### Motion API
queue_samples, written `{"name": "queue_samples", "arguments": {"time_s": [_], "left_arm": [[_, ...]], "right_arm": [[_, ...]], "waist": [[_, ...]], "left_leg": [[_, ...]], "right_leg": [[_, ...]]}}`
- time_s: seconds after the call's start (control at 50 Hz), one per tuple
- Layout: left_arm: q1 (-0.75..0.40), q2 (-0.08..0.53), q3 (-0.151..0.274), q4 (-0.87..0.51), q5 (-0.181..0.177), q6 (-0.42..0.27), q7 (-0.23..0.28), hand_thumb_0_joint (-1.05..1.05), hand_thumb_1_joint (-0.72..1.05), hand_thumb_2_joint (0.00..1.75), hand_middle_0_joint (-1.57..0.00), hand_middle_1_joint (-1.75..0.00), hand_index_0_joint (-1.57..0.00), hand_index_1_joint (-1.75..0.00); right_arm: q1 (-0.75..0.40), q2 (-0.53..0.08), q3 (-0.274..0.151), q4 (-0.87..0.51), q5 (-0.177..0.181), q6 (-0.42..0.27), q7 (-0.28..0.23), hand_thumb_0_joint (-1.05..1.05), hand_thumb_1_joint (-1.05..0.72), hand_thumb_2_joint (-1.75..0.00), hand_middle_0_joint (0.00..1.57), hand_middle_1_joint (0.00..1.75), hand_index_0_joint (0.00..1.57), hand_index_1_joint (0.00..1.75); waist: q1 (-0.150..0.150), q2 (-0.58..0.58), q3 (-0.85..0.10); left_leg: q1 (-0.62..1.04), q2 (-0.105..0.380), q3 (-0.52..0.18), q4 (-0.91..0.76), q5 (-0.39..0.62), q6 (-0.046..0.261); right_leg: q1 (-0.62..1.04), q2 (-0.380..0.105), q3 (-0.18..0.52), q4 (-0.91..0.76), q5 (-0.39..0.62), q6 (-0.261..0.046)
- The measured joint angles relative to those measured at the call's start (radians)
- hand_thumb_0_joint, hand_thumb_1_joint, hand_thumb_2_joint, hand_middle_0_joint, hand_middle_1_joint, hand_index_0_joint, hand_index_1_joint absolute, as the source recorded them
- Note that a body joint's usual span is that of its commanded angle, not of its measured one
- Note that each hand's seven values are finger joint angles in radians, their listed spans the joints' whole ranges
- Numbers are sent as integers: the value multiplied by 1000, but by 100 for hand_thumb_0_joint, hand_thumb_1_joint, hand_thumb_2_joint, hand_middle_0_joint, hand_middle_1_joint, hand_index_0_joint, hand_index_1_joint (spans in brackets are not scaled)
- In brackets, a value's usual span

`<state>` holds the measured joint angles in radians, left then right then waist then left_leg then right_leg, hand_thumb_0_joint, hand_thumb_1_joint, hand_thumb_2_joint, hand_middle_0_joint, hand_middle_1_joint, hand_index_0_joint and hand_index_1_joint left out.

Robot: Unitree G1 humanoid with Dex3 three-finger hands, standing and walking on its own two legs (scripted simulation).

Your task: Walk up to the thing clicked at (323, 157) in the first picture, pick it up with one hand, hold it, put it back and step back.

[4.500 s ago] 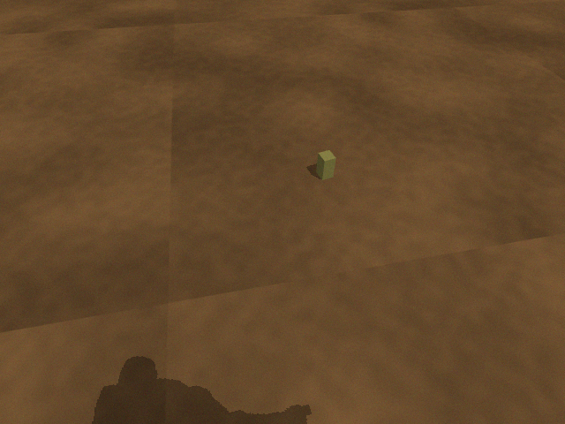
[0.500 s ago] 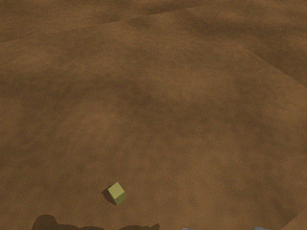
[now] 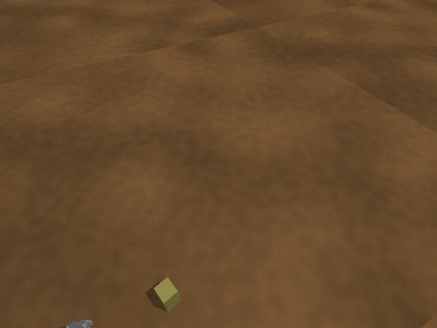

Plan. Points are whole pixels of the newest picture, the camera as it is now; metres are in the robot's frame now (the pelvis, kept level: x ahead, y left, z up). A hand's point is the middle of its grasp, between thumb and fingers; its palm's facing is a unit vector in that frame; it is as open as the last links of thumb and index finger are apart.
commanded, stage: walk up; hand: left
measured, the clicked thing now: (167, 294) +0.39 +0.22 -0.71
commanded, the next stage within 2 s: stand in 0.76 s
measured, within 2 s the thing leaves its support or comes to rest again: neither
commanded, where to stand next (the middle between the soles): +0.04 +0.00 m, yaw +1 degrees
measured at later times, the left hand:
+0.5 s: hand out of the picture +0.08 +0.26 -0.15, palm faces -0.02 -0.94 -0.35, open 7.4 cm
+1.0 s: hand out of the picture +0.10 +0.25 -0.15, palm faces -0.02 -0.94 -0.34, open 7.4 cm
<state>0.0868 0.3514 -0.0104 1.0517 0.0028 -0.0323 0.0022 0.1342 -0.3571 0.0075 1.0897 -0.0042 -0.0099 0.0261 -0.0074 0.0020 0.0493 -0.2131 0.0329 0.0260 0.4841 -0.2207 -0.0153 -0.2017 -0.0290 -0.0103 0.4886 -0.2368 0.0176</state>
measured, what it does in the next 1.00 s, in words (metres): stands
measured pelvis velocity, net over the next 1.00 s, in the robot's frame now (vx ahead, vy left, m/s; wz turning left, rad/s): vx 0.02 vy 0.00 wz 0.01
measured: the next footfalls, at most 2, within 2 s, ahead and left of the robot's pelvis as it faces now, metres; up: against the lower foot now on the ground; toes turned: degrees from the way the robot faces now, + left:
none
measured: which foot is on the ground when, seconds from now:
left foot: down 0.00-1.00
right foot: down 0.00-1.00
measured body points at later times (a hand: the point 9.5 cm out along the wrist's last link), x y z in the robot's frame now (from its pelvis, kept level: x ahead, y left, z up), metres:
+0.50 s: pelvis +0.01 +0.01 +0.01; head +0.01 +0.00 +0.46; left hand +0.08 +0.31 -0.12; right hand +0.09 -0.29 -0.13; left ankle +0.03 +0.13 -0.74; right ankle +0.02 -0.13 -0.74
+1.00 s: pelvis +0.02 +0.00 +0.01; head +0.03 +0.00 +0.46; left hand +0.10 +0.30 -0.12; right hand +0.11 -0.30 -0.12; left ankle +0.03 +0.13 -0.74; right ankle +0.02 -0.13 -0.74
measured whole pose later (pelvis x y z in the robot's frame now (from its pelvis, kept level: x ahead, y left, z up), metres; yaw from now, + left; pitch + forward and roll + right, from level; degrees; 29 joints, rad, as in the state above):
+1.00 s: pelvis +0.02 +0.00 +0.01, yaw +1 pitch -2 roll +0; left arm 0.07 0.34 0.00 1.15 0.01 -0.01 0.00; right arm 0.06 -0.35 -0.01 1.15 -0.01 -0.01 0.01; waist -0.01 0.00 0.06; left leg -0.12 0.03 0.02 0.32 -0.16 -0.02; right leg -0.10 -0.03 -0.02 0.31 -0.17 0.02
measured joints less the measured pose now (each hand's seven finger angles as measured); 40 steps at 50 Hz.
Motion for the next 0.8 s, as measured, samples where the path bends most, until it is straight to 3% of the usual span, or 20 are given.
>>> {"name": "queue_samples", "arguments": {"time_s": [0.28, 0.56, 0.8], "left_arm": [[-19, 3, 1, 90, 4, 14, -8, 1, 90, 90, -21, -30, -20, -30], [13, -3, 7, 130, 7, 20, -6, 1, 90, 90, -21, -30, -20, -30], [5, -12, 10, 120, 11, 18, -1, 1, 90, 90, -21, -30, -20, -30]], "right_arm": [[-36, -8, -10, 53, -4, -4, -8, 0, -91, -90, 20, 30, 20, 30], [-45, 12, -13, 68, -4, 1, -7, 0, -90, -90, 20, 30, 20, 30], [-55, 12, -18, 68, -6, 3, -12, 0, -91, -90, 20, 30, 20, 30]], "waist": [[0, -5, -2], [16, 15, -3], [11, 11, -5]], "left_leg": [[51, 0, 8, -96, 43, 4], [74, -9, 3, -133, 51, 7], [89, -11, -1, -150, 51, 4]], "right_leg": [[61, 2, 5, -123, 60, 8], [84, -7, -2, -154, 63, 13], [97, -8, -6, -163, 56, 12]]}}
